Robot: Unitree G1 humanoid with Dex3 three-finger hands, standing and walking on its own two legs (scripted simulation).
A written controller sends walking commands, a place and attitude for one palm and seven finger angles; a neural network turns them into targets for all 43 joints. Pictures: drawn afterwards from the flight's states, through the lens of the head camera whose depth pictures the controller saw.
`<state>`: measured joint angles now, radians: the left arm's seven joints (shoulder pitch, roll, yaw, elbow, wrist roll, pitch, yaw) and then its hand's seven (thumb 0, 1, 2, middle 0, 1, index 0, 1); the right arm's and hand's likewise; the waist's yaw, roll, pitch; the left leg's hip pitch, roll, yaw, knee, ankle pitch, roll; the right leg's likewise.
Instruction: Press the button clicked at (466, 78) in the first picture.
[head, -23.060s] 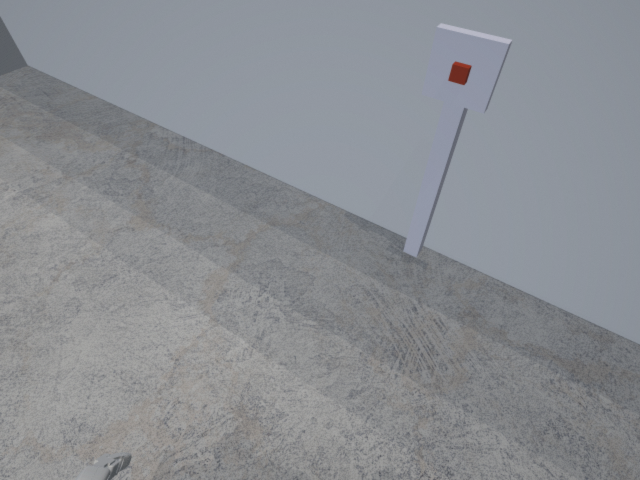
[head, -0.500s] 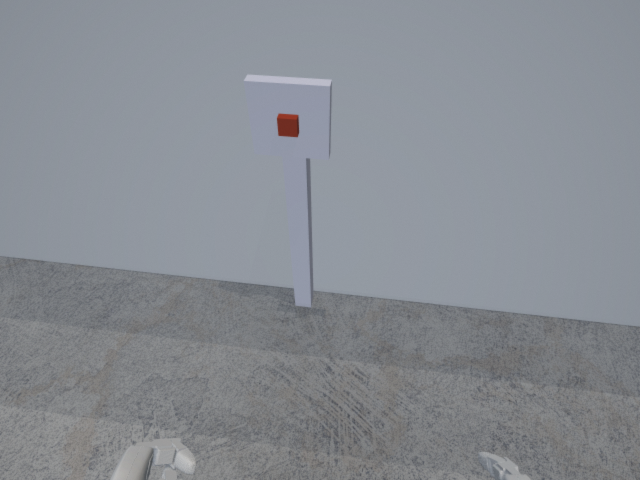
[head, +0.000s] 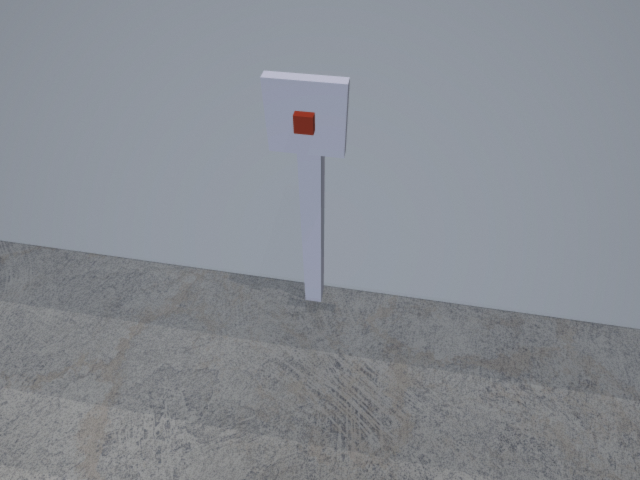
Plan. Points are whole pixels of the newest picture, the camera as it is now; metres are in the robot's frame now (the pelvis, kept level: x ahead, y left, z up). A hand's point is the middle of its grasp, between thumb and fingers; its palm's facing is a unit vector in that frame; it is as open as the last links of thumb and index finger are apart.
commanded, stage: let the arm hang, fingers relaxed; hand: left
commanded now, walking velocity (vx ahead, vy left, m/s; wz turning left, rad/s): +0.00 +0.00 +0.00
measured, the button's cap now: (304, 122) +0.80 +0.09 +0.01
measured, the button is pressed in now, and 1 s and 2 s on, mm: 0 0 0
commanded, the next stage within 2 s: stand and wait in 0.38 s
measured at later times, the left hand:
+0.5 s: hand out of the picture +0.01 +0.16 -0.18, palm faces +0.03 -0.98 -0.19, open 7.3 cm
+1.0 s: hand out of the picture +0.02 +0.15 -0.17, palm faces +0.03 -0.98 -0.18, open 7.4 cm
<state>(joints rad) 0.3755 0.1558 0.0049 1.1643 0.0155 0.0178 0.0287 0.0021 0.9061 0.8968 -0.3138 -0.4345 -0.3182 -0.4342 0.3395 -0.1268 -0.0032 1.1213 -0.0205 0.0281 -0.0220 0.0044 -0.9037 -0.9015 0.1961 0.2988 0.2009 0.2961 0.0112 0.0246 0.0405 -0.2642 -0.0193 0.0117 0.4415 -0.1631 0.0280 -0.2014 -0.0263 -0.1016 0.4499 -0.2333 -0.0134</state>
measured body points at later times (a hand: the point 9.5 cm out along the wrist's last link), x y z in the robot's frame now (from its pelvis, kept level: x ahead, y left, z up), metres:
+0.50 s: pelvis +0.02 -0.01 +0.00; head +0.04 -0.01 +0.45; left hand +0.01 +0.21 -0.16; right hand -0.01 -0.21 -0.16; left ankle +0.05 +0.10 -0.74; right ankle +0.01 -0.11 -0.74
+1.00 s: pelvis +0.03 -0.01 +0.00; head +0.06 -0.02 +0.45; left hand +0.02 +0.20 -0.16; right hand +0.02 -0.22 -0.16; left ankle +0.05 +0.10 -0.74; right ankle +0.01 -0.11 -0.74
